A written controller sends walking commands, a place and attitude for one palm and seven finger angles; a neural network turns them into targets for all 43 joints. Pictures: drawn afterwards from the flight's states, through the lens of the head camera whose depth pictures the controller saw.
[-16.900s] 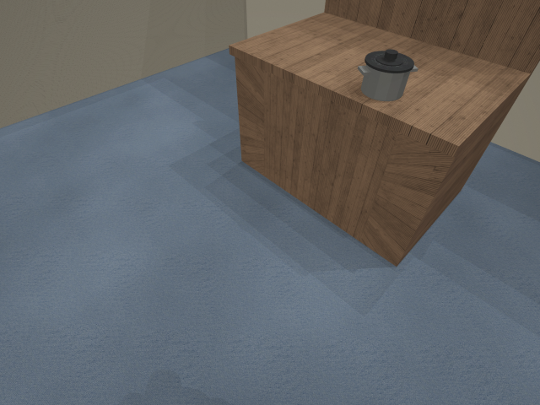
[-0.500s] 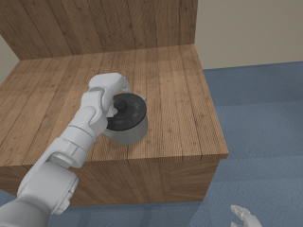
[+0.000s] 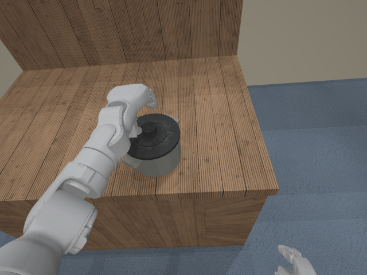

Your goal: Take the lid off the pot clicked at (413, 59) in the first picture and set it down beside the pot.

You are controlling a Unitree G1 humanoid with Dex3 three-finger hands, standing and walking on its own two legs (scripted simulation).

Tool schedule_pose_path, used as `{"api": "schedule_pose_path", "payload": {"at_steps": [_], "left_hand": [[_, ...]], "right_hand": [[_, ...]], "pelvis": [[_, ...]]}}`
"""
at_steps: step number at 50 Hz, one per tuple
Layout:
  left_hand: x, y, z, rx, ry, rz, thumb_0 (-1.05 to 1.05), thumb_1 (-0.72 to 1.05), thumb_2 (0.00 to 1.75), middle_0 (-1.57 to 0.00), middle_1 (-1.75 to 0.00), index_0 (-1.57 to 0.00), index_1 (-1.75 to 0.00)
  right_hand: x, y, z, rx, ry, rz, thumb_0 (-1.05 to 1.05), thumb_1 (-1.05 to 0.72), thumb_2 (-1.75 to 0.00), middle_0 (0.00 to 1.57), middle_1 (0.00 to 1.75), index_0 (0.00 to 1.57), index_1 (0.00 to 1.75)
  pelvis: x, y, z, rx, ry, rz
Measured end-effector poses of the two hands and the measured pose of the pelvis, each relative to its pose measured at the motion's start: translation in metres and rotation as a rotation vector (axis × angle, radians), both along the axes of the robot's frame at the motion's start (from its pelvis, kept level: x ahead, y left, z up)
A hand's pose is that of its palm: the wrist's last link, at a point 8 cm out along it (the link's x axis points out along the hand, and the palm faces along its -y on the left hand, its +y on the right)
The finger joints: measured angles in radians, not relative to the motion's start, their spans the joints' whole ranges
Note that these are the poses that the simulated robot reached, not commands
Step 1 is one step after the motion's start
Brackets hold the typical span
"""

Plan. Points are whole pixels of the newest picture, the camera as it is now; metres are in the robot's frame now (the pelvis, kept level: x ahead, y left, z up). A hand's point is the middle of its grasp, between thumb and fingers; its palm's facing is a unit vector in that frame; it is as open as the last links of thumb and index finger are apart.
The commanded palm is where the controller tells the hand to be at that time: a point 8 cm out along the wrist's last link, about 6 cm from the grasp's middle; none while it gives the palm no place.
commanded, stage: move the open hand above the knob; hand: left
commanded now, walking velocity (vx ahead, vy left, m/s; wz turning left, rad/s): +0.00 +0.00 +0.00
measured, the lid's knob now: (149, 129) +0.47 +0.11 +0.04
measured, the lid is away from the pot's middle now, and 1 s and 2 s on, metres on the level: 0.00 0.00 0.00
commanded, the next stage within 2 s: lower the open fingers around the knob in 0.24 s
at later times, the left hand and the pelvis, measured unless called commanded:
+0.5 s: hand (137, 122) +0.44 +0.12 +0.10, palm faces -0.30 -0.06 -0.95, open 9.9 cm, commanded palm +0.43 +0.12 +0.16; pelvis -0.01 +0.01 +0.00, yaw +0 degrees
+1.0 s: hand (144, 130) +0.45 +0.11 +0.07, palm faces -0.32 -0.08 -0.95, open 9.9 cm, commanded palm +0.43 +0.12 +0.13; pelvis +0.01 +0.00 +0.00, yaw -1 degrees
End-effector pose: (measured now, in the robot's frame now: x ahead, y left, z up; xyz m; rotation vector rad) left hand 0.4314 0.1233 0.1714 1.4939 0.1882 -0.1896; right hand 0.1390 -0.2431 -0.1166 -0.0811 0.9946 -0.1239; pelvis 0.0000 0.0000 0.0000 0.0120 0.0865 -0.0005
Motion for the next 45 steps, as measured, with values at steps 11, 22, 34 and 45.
{"api": "schedule_pose_path", "payload": {"at_steps": [11, 22, 34, 45], "left_hand": [[-0.005, 0.001, -0.003, 0.004, 0.024, 0.004, 0.00, -0.26, 1.39, -0.86, -0.08, -0.86, -0.08], [0.003, 0.002, -0.008, -0.002, 0.050, 0.021, 0.00, -0.26, 1.39, -0.86, -0.08, -0.86, -0.08], [0.015, -0.005, -0.026, -0.006, 0.065, -0.012, 0.00, -0.26, 1.39, -0.86, -0.08, -0.86, -0.08], [0.015, -0.009, -0.041, -0.003, 0.072, -0.008, 0.00, -0.26, 1.39, -0.86, -0.08, -0.86, -0.08]], "right_hand": [[0.006, 0.016, 0.002, 0.011, -0.020, 0.024, 0.01, -0.90, -0.89, 0.20, 0.30, 0.19, 0.30], [-0.021, 0.010, -0.004, -0.009, 0.045, -0.008, 0.01, -0.90, -0.89, 0.20, 0.30, 0.19, 0.30], [-0.052, -0.005, -0.010, -0.045, 0.116, -0.072, 0.01, -0.90, -0.89, 0.20, 0.30, 0.19, 0.30], [-0.046, -0.008, -0.012, -0.028, 0.122, -0.082, 0.01, -0.90, -0.89, 0.20, 0.30, 0.19, 0.30]], "pelvis": [[-0.005, 0.005, 0.000, -0.002, -0.005, 0.005], [-0.006, 0.007, 0.000, -0.002, 0.005, -0.003], [-0.002, 0.006, 0.000, -0.003, 0.028, -0.017], [0.006, 0.004, -0.001, -0.005, 0.043, -0.020]]}}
